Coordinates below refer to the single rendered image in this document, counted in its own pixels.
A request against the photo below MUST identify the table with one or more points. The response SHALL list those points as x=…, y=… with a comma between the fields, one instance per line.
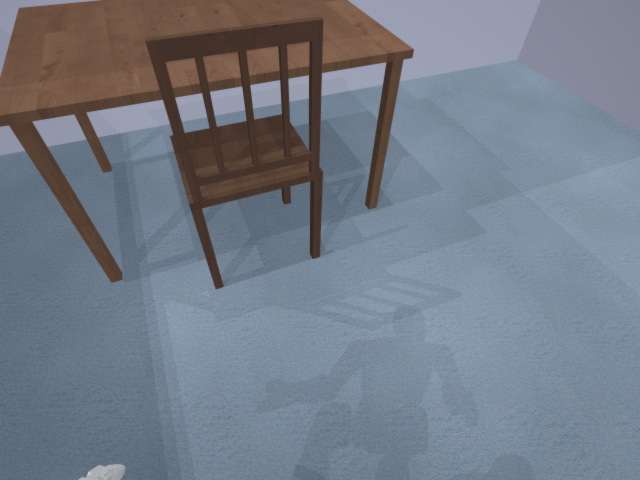
x=73, y=58

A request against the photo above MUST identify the chair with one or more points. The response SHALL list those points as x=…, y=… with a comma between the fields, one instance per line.
x=235, y=161

